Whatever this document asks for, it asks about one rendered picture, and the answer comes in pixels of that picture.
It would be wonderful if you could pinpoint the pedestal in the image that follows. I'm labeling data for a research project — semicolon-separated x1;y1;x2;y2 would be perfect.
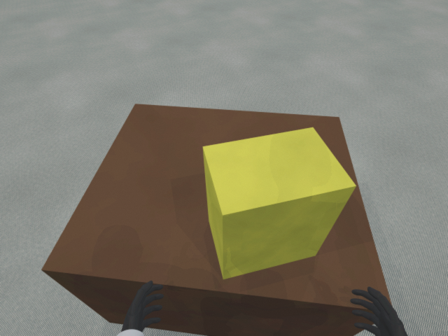
42;104;392;336

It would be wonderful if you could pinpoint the right robot hand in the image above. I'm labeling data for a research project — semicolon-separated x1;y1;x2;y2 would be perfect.
350;287;408;336

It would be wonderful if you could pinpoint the carton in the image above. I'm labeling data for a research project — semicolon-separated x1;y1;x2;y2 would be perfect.
203;127;356;279

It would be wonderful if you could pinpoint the left robot hand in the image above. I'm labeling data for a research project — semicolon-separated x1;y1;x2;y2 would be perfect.
121;281;164;332

